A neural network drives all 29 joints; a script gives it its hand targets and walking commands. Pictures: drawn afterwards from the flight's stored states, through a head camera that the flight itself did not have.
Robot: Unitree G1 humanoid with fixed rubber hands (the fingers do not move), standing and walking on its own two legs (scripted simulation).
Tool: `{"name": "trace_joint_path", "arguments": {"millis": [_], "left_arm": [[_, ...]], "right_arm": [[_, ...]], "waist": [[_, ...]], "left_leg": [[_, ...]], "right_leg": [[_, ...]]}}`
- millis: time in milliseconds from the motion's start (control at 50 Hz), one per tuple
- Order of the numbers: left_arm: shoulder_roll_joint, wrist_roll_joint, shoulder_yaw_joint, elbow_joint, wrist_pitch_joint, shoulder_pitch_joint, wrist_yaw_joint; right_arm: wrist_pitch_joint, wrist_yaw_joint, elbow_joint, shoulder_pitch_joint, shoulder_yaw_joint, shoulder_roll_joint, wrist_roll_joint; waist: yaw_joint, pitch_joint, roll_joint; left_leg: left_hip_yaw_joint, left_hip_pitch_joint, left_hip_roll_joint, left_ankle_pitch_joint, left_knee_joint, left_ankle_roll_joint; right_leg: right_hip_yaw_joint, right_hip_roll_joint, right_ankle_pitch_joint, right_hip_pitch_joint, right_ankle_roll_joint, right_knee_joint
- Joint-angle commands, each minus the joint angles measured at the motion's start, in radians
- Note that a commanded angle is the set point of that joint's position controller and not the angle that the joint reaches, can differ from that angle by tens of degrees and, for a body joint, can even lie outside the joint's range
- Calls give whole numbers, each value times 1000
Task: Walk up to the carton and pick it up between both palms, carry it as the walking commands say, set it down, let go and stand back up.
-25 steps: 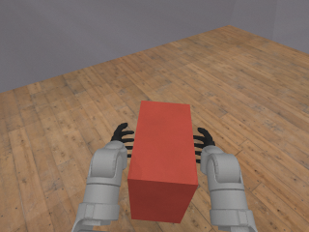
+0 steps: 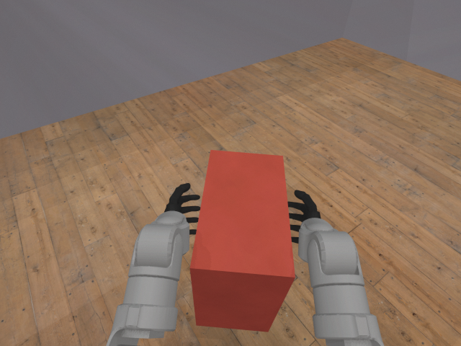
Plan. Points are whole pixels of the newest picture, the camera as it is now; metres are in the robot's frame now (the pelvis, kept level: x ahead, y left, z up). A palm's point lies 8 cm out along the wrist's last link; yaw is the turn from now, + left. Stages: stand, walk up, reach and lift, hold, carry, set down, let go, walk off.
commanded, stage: carry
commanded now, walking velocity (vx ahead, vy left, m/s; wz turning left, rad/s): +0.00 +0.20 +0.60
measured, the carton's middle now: (239, 241) +0.32 +0.00 -0.01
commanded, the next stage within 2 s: none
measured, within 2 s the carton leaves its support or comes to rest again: neither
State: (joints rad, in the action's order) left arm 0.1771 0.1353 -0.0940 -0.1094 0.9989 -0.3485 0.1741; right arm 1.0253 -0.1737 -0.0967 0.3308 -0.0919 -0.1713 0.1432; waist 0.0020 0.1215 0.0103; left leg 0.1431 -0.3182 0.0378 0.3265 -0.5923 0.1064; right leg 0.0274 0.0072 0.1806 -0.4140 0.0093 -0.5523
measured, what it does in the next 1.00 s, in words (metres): steps to the left, turning left: right foot, then left foot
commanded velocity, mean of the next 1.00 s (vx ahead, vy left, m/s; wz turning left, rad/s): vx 0.00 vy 0.20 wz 0.60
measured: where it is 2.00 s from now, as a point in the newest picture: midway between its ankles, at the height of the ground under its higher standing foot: outside the picture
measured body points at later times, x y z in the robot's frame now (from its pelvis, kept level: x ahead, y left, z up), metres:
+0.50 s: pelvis -0.05 +0.04 +0.00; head -0.02 +0.05 +0.45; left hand +0.23 +0.24 +0.08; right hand +0.29 +0.00 +0.07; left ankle +0.00 +0.06 -0.73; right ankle -0.05 -0.11 -0.68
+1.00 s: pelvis -0.11 +0.14 -0.01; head -0.07 +0.17 +0.44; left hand +0.10 +0.41 +0.05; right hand +0.23 +0.21 +0.05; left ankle -0.11 +0.27 -0.73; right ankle -0.08 +0.03 -0.68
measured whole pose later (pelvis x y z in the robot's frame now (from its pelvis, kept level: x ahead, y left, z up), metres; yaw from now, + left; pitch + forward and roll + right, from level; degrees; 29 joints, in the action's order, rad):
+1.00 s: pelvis -0.11 +0.14 -0.01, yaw +30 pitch +5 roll +1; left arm 0.18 0.09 -0.13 0.19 1.18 -0.36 0.20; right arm 1.20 -0.22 0.12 0.41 -0.07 -0.20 0.10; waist 0.00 -0.01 -0.02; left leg 0.05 -0.52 0.01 0.20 -0.63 0.03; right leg 0.09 -0.11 0.56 -0.56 -0.09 -1.07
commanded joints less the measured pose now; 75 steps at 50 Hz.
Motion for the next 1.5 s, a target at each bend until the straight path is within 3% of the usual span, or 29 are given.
{"name": "trace_joint_path", "arguments": {"millis": [0,80,160,240,280,320,360,480,540,560,580,620,680,780,820,840,860,900,1060,1080,1100,1120,1180,1260,1380,1420,1440,1460,1480], "left_arm": [[995,-399,607,281,20,-503,-212],[955,-380,587,217,102,-395,-210],[987,-386,594,245,139,-427,-208],[1010,-403,612,316,166,-448,-202],[1028,-427,629,348,172,-505,-209],[1051,-429,636,319,176,-453,-215],[1070,-455,659,350,178,-479,-218],[1058,-457,674,369,193,-442,-204],[1061,-437,647,368,185,-424,-206],[1066,-430,629,356,178,-407,-208],[1038,-410,593,322,186,-379,-214],[1030,-421,617,348,196,-452,-230],[1039,-437,616,399,188,-479,-231],[979,-380,567,329,187,-378,-210],[959,-367,564,319,185,-402,-210],[975,-371,563,297,190,-402,-212],[1000,-378,574,270,185,-438,-216],[1044,-406,616,310,169,-474,-223],[1063,-489,661,390,169,-476,-240],[1068,-485,653,375,169,-467,-246],[1058,-477,627,343,171,-441,-250],[1048,-456,600,293,166,-402,-258],[1054,-445,613,347,163,-431,-252],[1012,-429,595,399,167,-413,-244],[986,-379,571,329,184,-367,-233],[988,-371,581,307,187,-379,-230],[994,-381,586,298,193,-386,-232],[1018,-387,598,284,190,-433,-232],[1039,-395,621,287,182,-436,-235]], "right_arm": [[1,227,330,571,629,-1019,-427],[87,231,279,508,631,-995,-431],[131,240,320,573,663,-1011,-478],[152,243,342,549,671,-1052,-500],[151,240,379,569,666,-1063,-489],[162,233,354,531,654,-1070,-469],[159,227,387,548,657,-1069,-467],[172,222,394,502,624,-1033,-443],[175,228,392,503,649,-1043,-438],[171,226,393,508,650,-1026,-443],[177,226,349,462,657,-1032,-438],[170,217,373,536,671,-1066,-444],[154,212,458,614,706,-1083,-485],[174,216,369,545,686,-1048,-505],[178,227,325,554,672,-1057,-510],[172,233,308,553,663,-1054,-508],[164,234,299,552,650,-1065,-488],[147,231,289,544,643,-1088,-465],[130,200,388,465,639,-1048,-391],[133,198,388,483,652,-1042,-395],[136,200,387,490,659,-1040,-398],[140,204,388,497,681,-1053,-406],[137,208,406,554,708,-1064,-459],[142,204,435,568,730,-1072,-499],[174,219,326,536,716,-1066,-496],[177,232,276,537,690,-1067,-497],[171,237,257,524,672,-1061,-491],[166,238,262,527,660,-1074,-472],[159,238,253,517,653,-1084,-466]], "waist": [[4,313,33],[10,341,-75],[15,293,-207],[-10,268,-16],[-31,232,264],[-22,247,59],[-17,275,11],[-4,363,139],[30,352,213],[40,428,-117],[-5,411,-429],[-13,288,-172],[-13,207,-258],[-2,275,-279],[-42,330,-77],[-30,361,280],[-36,379,361],[-30,404,211],[-10,388,141],[12,365,49],[9,347,-292],[9,285,-421],[-5,263,-115],[0,284,-240],[-5,276,-301],[-35,289,-60],[-36,304,290],[-38,307,387],[-34,339,313]], "left_leg": [[-171,63,-191,-233,94,-49],[-151,-44,-146,-201,-64,-61],[-102,-148,-80,214,-178,-85],[-180,114,-110,50,136,-47],[-490,154,-349,-204,314,50],[-424,154,-325,-365,260,67],[-345,216,-261,-463,209,46],[-316,318,-187,-721,202,-91],[-156,13,-52,-1104,89,-413],[-203,-72,-56,-600,-270,-343],[-201,-351,1,250,-727,-276],[-266,-433,-122,211,-631,-127],[-81,-277,-67,95,-356,-179],[86,-6,35,-53,56,-156],[-93,250,-93,-349,161,-92],[-450,392,-348,-1029,76,46],[-455,401,-376,-1320,30,131],[-363,366,-310,-1114,14,93],[-341,34,-216,-470,102,48],[-297,-108,-145,-309,4,-5],[-179,-335,-13,69,-271,-65],[-151,-475,-29,246,-556,-91],[-200,-451,-108,90,-643,-136],[-59,-308,-50,108,-386,-172],[54,-45,-10,-51,113,-144],[-107,179,-110,-217,232,-96],[-466,317,-356,-814,159,30],[-455,348,-359,-1094,96,112],[-403,358,-336,-1111,61,113]], "right_leg": [[-96,-163,-167,147,50,5],[-175,-284,-322,188,83,-19],[-340,-451,-149,163,164,155],[-76,-298,97,-65,36,13],[120,-95,413,-239,-60,-381],[28,-92,370,-225,-62,-564],[17,-92,290,-243,-77,-551],[75,-39,332,-97,-85,-316],[164,-78,282,418,-12,200],[-80,-320,45,525,42,309],[-462,-739,-380,521,207,206],[-203,-608,-614,453,173,124],[110,-394,-627,323,38,41],[185,-388,-585,321,-13,-108],[194,-302,-183,93,-98,-393],[220,-130,457,-211,-153,-579],[76,-128,662,-247,-131,-683],[28,-133,544,-253,-107,-661],[45,-81,215,167,-4,-99],[-10,-127,120,326,21,120],[-359,-455,-65,446,117,248],[-500,-668,-302,388,250,260],[-166,-492,-465,404,153,120],[55,-399,-681,417,81,38],[147,-425,-446,366,15,-15],[159,-344,-113,141,-63,-234],[217,-163,439,-176,-134,-416],[100,-137,622,-254,-130,-571],[55,-128,591,-274,-117,-647]]}}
